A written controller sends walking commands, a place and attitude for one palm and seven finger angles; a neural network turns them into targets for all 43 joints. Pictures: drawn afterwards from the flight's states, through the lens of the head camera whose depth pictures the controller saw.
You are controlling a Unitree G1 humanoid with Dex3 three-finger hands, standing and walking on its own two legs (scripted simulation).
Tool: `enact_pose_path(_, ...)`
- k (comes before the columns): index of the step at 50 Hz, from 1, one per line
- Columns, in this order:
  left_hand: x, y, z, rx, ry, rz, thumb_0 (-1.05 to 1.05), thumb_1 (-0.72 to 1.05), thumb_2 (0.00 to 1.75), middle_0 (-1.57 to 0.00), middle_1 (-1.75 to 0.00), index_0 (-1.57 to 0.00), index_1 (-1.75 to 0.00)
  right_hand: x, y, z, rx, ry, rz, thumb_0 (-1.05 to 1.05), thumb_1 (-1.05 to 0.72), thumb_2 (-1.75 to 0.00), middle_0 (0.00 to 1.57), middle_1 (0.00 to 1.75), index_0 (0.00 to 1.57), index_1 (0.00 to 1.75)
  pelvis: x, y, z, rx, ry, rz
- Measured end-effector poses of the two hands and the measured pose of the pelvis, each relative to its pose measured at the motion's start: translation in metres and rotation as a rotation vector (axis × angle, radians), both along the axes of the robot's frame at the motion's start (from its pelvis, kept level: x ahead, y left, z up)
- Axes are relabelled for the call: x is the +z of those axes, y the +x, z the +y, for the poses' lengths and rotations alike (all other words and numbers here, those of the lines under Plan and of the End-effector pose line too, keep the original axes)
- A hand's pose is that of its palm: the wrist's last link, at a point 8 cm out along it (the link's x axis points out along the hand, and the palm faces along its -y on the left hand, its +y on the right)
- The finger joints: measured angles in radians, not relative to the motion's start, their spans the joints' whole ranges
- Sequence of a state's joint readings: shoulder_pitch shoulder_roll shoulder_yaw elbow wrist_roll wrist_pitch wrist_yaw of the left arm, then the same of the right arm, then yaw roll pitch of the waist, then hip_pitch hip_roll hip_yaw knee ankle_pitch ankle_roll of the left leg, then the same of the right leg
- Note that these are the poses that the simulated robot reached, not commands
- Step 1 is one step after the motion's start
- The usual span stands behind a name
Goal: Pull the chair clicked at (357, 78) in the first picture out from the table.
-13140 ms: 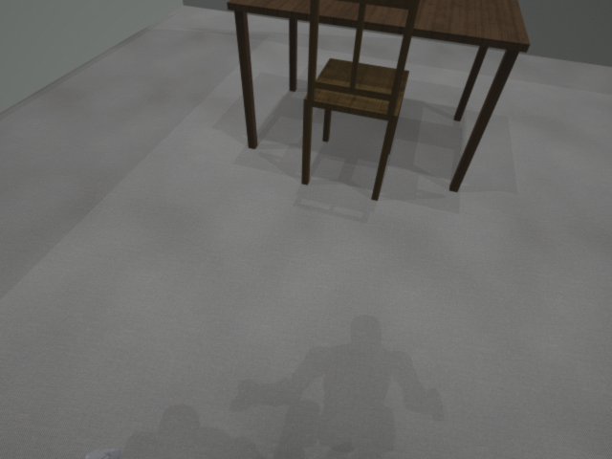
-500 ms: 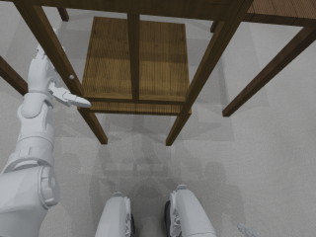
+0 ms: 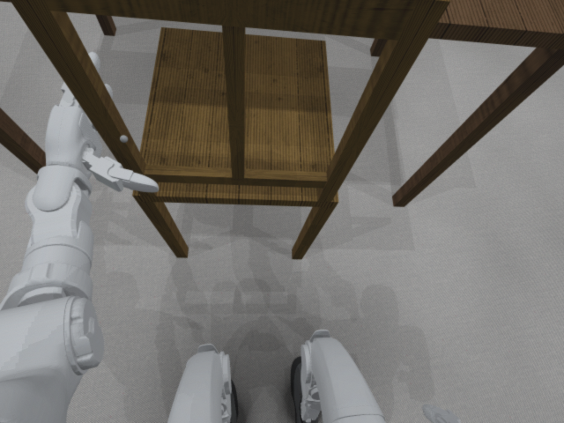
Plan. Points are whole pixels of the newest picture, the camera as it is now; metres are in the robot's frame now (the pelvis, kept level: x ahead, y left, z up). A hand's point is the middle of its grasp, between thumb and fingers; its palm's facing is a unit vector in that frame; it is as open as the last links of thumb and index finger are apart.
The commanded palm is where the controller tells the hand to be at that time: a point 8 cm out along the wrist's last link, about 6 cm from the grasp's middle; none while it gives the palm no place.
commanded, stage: hook a spindle and tug to test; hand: left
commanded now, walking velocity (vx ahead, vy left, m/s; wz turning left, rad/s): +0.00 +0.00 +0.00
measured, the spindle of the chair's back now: (236, 119) +0.50 +0.04 +0.05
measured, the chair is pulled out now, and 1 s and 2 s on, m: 0.00 0.00 0.05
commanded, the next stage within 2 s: step backward, pulling the chair out in 1.40 s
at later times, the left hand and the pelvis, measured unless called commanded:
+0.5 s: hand (124, 138) +0.49 +0.19 +0.02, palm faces -0.05 -1.00 -0.04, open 10.9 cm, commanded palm +0.47 +0.22 +0.03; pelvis +0.00 +0.00 +0.00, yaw +1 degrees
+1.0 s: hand (126, 143) +0.48 +0.18 +0.02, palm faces -0.04 -1.00 -0.03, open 5.5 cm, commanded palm +0.45 +0.22 +0.03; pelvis +0.01 +0.00 +0.01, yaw +0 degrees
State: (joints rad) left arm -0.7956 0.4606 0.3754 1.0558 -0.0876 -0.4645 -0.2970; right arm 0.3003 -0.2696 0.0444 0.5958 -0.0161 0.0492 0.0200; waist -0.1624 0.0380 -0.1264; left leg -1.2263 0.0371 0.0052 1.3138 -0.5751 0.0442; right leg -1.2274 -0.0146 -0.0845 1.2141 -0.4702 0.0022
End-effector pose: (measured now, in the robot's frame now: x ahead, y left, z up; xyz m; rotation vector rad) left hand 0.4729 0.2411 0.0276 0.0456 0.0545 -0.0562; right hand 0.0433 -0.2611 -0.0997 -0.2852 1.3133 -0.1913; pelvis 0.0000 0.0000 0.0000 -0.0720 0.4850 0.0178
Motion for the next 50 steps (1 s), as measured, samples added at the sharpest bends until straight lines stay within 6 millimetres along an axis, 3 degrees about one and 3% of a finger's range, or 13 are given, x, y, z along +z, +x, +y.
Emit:
enact_pose_path(6, 0.001, -0.001, -0.001, 0.012, -0.002, -0.005, -0.01, -0.5, 0.3, -0.13, -0.29, -0.13, -0.29, -0.001, 0.003, 0.0, 0.004, 0.006, 0.003, 0.01, -0.9, -0.9, 0.2, 0.3, 0.2, 0.3, 0.001, 0.002, 0.0, 0.002, 0.001, 0.0)
enact_pose_path(15, 0.001, -0.001, 0.0, 0.007, 0.0, -0.007, -0.01, -0.47, 0.31, -0.27, -0.72, -0.27, -0.72, -0.001, 0.008, 0.001, 0.006, 0.009, 0.005, 0.01, -0.9, -0.9, 0.21, 0.3, 0.2, 0.3, 0.002, 0.004, -0.001, 0.003, 0.001, 0.0)
enact_pose_path(27, 0.0, 0.0, -0.001, 0.011, -0.001, -0.01, 0.0, -0.01, 0.51, -0.45, -1.3, -0.45, -1.29, -0.003, 0.011, 0.0, 0.019, 0.003, 0.01, 0.01, -0.9, -0.9, 0.2, 0.3, 0.2, 0.3, 0.0, 0.004, -0.001, 0.01, -0.001, 0.005)
enact_pose_path(39, 0.0, -0.002, -0.002, 0.011, -0.005, -0.001, 0.01, 0.63, 0.78, -0.49, -1.44, -0.47, -1.44, 0.0, 0.009, 0.004, 0.003, 0.012, 0.004, 0.01, -0.9, -0.9, 0.2, 0.3, 0.2, 0.3, 0.003, 0.004, 0.001, 0.004, -0.001, -0.002)
enact_pose_path(50, 0.0, -0.008, -0.004, 0.017, -0.012, -0.002, 0.01, 0.65, 0.77, -0.47, -1.45, -0.46, -1.45, 0.005, 0.012, 0.006, -0.011, 0.022, -0.005, 0.01, -0.9, -0.9, 0.2, 0.3, 0.2, 0.3, 0.008, 0.01, 0.003, -0.005, 0.003, -0.007)
